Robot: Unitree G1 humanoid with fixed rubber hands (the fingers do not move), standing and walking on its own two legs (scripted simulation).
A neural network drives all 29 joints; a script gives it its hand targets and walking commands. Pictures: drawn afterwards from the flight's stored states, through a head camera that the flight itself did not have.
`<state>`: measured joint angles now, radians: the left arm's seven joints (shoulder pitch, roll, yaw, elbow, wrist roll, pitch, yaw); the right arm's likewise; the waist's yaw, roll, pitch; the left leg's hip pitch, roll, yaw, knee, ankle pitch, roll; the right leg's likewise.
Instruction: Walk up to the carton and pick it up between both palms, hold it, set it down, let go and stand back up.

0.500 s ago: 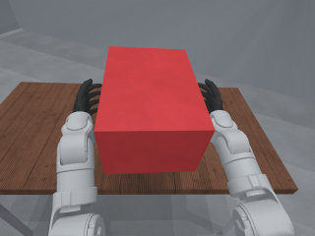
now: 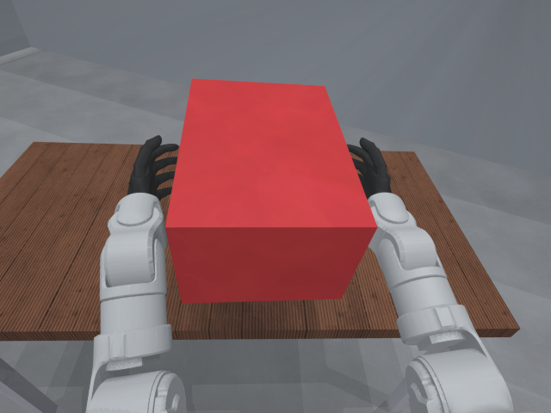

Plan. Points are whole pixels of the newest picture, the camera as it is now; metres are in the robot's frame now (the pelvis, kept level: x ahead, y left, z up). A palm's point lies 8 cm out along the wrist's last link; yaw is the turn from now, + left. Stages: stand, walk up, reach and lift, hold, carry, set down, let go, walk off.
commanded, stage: hold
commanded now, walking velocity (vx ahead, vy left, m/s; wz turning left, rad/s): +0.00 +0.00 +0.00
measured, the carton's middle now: (261, 181) +0.41 +0.00 +0.15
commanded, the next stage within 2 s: set down in 1.18 s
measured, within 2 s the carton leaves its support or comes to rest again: neither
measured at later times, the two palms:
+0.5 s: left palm (142, 199) +0.35 +0.17 +0.17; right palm (372, 193) +0.35 -0.15 +0.17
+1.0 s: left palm (150, 195) +0.35 +0.16 +0.18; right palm (375, 196) +0.36 -0.16 +0.16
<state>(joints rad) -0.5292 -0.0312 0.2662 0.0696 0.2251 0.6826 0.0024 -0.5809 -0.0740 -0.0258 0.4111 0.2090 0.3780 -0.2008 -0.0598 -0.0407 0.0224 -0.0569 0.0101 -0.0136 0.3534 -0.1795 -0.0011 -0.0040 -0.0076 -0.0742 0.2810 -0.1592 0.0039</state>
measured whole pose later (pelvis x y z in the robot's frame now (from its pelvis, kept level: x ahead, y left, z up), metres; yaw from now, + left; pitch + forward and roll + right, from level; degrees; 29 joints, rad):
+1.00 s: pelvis +0.00 +0.00 +0.00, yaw +0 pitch -5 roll -1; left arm -0.55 -0.02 0.25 0.12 0.20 0.65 0.02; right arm -0.59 -0.08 -0.04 0.44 0.20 0.35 -0.19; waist -0.05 -0.03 0.01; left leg -0.09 0.01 -0.02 0.35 -0.17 0.00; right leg -0.04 0.00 -0.07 0.28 -0.15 0.00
